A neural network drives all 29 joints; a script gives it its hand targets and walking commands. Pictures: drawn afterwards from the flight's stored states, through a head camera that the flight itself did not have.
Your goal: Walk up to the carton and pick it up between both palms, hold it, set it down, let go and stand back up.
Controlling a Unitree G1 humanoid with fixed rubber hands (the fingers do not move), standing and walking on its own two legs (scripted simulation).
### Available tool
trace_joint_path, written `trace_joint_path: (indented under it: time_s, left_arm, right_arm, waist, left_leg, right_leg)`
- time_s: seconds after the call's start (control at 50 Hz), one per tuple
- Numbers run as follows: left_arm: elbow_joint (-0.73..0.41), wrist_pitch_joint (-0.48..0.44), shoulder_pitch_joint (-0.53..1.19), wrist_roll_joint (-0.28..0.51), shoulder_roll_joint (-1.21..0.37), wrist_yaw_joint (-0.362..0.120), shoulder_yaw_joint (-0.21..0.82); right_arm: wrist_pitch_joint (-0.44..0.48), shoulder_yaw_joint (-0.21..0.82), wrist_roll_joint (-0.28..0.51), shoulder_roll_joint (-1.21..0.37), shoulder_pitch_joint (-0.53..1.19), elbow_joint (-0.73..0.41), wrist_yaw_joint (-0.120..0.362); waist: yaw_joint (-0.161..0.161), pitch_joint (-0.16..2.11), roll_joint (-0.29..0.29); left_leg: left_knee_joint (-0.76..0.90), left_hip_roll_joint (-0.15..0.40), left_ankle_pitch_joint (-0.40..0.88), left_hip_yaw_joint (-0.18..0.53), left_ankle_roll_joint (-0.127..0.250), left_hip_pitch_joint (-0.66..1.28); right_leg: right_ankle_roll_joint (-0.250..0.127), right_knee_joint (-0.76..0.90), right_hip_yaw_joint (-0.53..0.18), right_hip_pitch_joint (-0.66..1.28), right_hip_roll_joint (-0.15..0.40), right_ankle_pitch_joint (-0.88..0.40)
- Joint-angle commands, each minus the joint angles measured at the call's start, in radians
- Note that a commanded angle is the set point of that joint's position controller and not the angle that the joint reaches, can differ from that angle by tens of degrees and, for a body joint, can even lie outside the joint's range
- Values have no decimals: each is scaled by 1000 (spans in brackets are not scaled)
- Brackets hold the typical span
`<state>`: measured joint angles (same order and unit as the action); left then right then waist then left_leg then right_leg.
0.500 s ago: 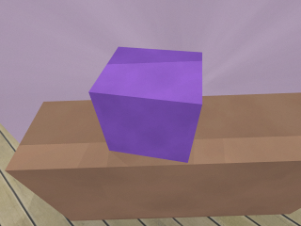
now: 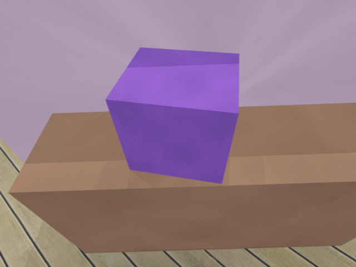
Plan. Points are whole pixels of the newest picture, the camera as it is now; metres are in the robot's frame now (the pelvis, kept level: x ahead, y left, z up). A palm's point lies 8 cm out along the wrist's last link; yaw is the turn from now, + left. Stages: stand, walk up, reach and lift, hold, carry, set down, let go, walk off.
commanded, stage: stand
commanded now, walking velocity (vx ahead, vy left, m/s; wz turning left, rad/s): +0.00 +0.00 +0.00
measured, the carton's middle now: (180, 115) +0.52 +0.01 +0.04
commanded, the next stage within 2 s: none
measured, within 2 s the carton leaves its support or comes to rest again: neither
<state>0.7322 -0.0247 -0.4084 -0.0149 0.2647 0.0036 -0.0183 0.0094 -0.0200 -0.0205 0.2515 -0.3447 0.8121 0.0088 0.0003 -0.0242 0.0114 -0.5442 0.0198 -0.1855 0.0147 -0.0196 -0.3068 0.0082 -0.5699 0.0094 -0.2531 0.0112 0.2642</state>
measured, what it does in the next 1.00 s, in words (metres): stands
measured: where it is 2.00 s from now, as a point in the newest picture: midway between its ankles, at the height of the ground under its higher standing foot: outside the picture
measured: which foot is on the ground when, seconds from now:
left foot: down 0.00-1.00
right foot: down 0.00-1.00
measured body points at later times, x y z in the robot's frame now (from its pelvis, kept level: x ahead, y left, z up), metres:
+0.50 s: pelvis +0.02 -0.01 +0.00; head +0.02 -0.01 +0.45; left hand +0.09 +0.26 -0.12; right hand +0.08 -0.26 -0.13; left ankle +0.07 +0.13 -0.73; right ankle +0.03 -0.12 -0.73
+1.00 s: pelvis +0.04 -0.01 +0.00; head +0.04 -0.01 +0.45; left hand +0.10 +0.25 -0.12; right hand +0.11 -0.26 -0.13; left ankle +0.07 +0.13 -0.73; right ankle +0.03 -0.13 -0.73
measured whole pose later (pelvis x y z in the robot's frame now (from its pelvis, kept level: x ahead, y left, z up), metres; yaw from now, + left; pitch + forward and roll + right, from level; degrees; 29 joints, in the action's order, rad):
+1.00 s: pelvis +0.04 -0.01 +0.00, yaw +1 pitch -2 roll +0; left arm 0.78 -0.01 -0.32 0.00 0.26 0.01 -0.01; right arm 0.00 -0.01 -0.01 0.24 -0.30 0.83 -0.01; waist 0.00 -0.04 0.01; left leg -0.53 0.02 -0.23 0.05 -0.03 -0.26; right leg 0.00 -0.53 0.02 -0.19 0.00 0.30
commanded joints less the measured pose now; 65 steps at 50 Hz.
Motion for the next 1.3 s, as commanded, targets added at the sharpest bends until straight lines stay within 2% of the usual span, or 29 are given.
trace_joint_path:
  time_s: [0.0,0.62,1.28]
  left_arm:
    - [-68,-15,-35,2,145,5,-36]
    - [-37,-8,27,11,136,12,-22]
    - [22,1,50,14,131,16,-23]
  right_arm:
    - [14,-34,1,145,-23,-63,-5]
    - [11,-19,8,132,-5,-53,-20]
    - [8,-17,9,129,3,-11,-33]
  waist:
    - [-2,-85,-5]
    - [-1,-35,-4]
    - [1,-37,-3]
  left_leg:
    - [154,56,-241,112,38,-17]
    - [106,59,15,100,32,54]
    - [115,57,70,102,27,73]
  right_leg:
    - [-32,201,-117,-111,66,220]
    - [-33,183,-101,-29,76,-3]
    - [-33,209,-83,16,81,-39]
